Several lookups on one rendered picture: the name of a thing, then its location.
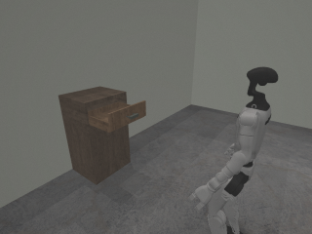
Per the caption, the robot right thigh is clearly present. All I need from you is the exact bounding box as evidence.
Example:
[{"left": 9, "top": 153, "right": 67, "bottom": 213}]
[{"left": 226, "top": 194, "right": 237, "bottom": 206}]

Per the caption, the handle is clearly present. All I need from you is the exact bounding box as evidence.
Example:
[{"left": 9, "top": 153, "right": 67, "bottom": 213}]
[{"left": 126, "top": 113, "right": 139, "bottom": 120}]

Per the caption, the robot left forearm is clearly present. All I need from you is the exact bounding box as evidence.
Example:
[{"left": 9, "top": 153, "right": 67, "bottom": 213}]
[{"left": 207, "top": 152, "right": 246, "bottom": 193}]

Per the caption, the left robot upper arm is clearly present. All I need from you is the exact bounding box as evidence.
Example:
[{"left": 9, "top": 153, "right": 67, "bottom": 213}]
[{"left": 232, "top": 110, "right": 258, "bottom": 166}]

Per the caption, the right robot shin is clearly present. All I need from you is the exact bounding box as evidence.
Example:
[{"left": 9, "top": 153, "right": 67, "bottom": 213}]
[{"left": 223, "top": 201, "right": 240, "bottom": 234}]

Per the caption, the cabinet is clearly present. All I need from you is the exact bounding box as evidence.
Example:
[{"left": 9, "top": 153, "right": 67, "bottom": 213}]
[{"left": 58, "top": 86, "right": 131, "bottom": 185}]

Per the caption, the robot left hand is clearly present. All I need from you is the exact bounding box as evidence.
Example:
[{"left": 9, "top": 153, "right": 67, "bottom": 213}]
[{"left": 188, "top": 184, "right": 214, "bottom": 212}]

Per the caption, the robot right hand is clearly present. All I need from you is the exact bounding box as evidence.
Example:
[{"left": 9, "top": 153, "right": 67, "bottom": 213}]
[{"left": 224, "top": 143, "right": 235, "bottom": 159}]

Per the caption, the drawer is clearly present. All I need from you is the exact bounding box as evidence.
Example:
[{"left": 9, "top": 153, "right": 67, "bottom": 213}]
[{"left": 88, "top": 100, "right": 146, "bottom": 133}]

